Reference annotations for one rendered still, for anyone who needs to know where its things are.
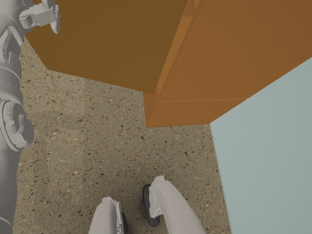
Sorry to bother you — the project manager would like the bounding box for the robot left upper arm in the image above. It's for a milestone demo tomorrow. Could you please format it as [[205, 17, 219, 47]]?
[[0, 99, 34, 234]]

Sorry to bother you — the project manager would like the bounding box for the robot right foot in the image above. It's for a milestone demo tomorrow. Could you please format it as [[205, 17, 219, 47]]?
[[141, 183, 160, 227]]

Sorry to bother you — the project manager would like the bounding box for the robot left hand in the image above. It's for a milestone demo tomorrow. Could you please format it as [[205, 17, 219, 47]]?
[[0, 0, 61, 35]]

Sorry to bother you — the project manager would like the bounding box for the cupboard door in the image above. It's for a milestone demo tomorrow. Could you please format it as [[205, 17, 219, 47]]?
[[24, 0, 188, 95]]

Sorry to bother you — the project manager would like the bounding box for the robot left forearm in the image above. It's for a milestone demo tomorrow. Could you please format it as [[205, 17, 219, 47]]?
[[0, 14, 24, 107]]

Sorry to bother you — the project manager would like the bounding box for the left robot shin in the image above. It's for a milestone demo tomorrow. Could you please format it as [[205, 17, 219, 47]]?
[[101, 196, 124, 234]]

